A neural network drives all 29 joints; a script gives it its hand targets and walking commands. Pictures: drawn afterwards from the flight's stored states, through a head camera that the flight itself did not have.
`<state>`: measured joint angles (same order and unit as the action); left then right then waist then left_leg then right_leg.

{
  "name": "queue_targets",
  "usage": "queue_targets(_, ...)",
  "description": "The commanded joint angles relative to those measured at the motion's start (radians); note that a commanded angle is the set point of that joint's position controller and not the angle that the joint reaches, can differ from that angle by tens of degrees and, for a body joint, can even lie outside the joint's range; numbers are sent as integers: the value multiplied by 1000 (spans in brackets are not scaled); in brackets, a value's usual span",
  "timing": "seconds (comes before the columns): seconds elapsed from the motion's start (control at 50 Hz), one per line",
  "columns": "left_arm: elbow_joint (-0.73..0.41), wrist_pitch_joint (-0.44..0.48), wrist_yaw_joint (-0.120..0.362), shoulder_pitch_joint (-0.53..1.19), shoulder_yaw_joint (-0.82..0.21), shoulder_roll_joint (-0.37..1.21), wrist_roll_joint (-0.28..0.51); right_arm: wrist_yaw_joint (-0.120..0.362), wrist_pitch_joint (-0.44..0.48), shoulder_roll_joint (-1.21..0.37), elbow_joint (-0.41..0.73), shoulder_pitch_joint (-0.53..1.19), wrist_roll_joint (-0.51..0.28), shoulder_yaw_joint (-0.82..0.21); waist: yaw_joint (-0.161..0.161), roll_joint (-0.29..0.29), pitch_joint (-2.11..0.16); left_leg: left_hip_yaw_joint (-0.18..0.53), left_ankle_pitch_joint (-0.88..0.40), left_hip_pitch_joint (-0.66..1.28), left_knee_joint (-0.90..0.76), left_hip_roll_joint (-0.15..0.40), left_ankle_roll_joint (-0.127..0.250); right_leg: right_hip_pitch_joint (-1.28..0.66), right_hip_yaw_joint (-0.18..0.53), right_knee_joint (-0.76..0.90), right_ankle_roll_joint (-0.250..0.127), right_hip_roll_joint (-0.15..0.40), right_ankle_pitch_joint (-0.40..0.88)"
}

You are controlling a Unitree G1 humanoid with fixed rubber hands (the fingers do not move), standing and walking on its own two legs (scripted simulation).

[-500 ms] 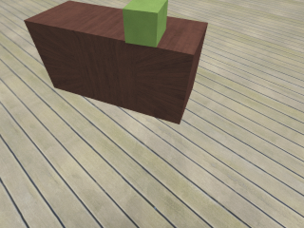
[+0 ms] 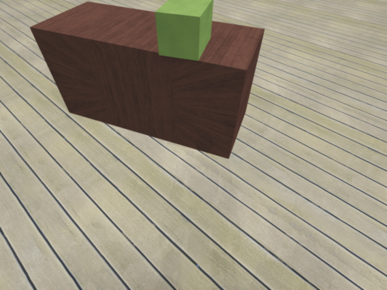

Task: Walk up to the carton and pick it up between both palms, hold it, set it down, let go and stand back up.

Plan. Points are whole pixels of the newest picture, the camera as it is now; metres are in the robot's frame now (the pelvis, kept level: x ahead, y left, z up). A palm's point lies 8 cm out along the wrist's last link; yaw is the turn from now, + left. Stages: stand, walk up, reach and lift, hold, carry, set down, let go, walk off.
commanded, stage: stand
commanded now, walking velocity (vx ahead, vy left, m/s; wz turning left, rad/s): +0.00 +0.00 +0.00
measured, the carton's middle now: (186, 26) +1.36 +0.02 +0.00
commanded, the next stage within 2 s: walk up in 0.78 s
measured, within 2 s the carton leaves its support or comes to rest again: neither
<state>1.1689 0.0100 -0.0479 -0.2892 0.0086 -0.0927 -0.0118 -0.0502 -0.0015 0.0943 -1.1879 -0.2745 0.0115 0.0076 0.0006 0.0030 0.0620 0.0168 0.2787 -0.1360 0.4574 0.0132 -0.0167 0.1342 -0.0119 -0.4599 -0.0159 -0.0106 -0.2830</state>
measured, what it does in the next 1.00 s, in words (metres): stands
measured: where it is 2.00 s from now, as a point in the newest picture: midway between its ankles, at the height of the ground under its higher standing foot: (182, 279)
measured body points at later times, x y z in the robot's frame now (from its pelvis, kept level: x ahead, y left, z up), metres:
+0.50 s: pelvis +0.01 +0.00 +0.00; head +0.02 -0.01 +0.45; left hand -0.02 +0.19 -0.16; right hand -0.02 -0.20 -0.17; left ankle -0.02 +0.13 -0.74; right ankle -0.02 -0.11 -0.74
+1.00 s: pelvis +0.01 -0.01 +0.00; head +0.02 -0.01 +0.45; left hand -0.01 +0.19 -0.16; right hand -0.02 -0.21 -0.17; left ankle -0.02 +0.13 -0.74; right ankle -0.02 -0.11 -0.74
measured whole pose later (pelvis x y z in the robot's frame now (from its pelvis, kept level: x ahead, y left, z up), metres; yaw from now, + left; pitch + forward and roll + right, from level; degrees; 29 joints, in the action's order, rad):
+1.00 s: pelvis +0.01 -0.01 +0.00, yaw +0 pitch -3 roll +0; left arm 1.16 0.02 -0.05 -0.30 0.01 -0.10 -0.01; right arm -0.05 0.00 0.10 -1.19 -0.28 0.01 0.01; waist 0.00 0.00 0.08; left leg 0.02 0.31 -0.10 0.45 0.03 -0.02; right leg 0.09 -0.01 -0.44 -0.03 -0.03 -0.29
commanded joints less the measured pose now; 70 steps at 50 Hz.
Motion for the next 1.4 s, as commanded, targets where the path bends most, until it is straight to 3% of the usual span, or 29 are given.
queue_targets(0.0,-7,5,-3,-93,10,-73,0,-2,4,70,6,-90,0,8,0,0,50,48,-208,-35,-85,65,37,47,81,103,-28,87,226)
queue_targets(0.94,-5,16,-4,-107,5,-73,3,-3,5,73,-17,-98,-5,0,0,0,72,34,-233,9,-95,75,31,1,88,119,-42,90,313)
queue_targets(0.96,-54,35,2,-187,53,-159,-14,4,26,139,46,-128,24,39,19,-41,-54,-6,207,-66,57,31,56,-96,140,103,-66,93,-221)
queue_targets(0.98,-39,38,3,-213,74,-208,-21,9,30,140,69,-75,34,46,48,-98,32,-38,332,-277,174,-4,42,-134,298,204,-125,179,-505)
queue_targets(1.0,-32,36,0,-240,85,-232,-25,15,29,115,114,-20,39,44,81,-143,125,-83,314,-454,309,-7,23,-156,449,308,-194,303,-622)
queue_targets(1.02,-27,37,-4,-248,87,-233,-35,21,29,99,151,18,48,43,99,-129,202,-45,302,-579,422,43,15,-143,538,353,-253,389,-586)
queue_targets(1.04,-29,40,-6,-253,82,-217,-44,27,32,98,181,42,50,45,100,-90,245,-13,267,-627,472,83,8,-114,546,352,-278,414,-510)
queue_targets(1.06,-37,44,-6,-243,78,-206,-53,32,37,93,204,45,49,49,90,-80,251,10,235,-629,491,108,5,-91,515,333,-279,406,-431)
queue_targets(1.12,-81,53,1,-157,72,-215,-54,51,53,110,254,-1,41,59,41,-144,202,33,200,-515,373,136,7,-34,363,272,-245,355,-277)
queue_targets(1.16,-104,53,11,-117,69,-229,-46,59,62,114,273,-44,37,65,8,-150,174,-16,119,-327,260,105,14,86,248,203,-214,306,-224)
queue_targets(1.2,-136,46,27,-60,66,-243,-33,58,68,129,239,-216,38,83,-81,-73,99,-124,-36,50,147,19,35,319,94,33,-156,227,-243)
queue_targets(1.22,-156,46,37,-52,50,-215,-30,50,70,175,211,-350,49,102,-137,12,35,-134,-10,262,167,-20,47,450,26,-130,-114,163,-239)
queue_targets(1.24,-192,49,46,-68,27,-153,-19,40,73,245,207,-431,56,120,-164,244,-6,117,256,307,13,135,97,534,-93,-449,-53,50,-235)
queue_targets(1.26,-245,34,50,-87,32,-148,-19,28,67,338,232,-420,55,130,-152,332,13,634,692,176,-314,390,208,588,-63,-718,-8,-26,-343)
queue_targets(1.28,-251,8,49,-89,48,-210,-38,19,57,352,242,-324,42,119,-110,165,119,788,840,30,-397,462,270,603,49,-855,4,36,-303)
queue_targets(1.3,-251,-5,53,-95,43,-218,-44,15,58,329,279,-226,32,106,-74,77,193,691,764,-25,-369,450,270,623,76,-924,10,71,-213)
queue_targets(1.34,-258,-2,60,-129,35,-193,-39,14,67,313,315,-128,40,89,-35,87,225,460,497,-116,-304,400,271,582,76,-907,21,114,-136)
queue_targets(1.38,-275,5,72,-164,45,-206,-36,26,79,272,316,-95,43,69,-9,103,193,313,361,-179,-289,351,263,485,92,-830,31,138,-109)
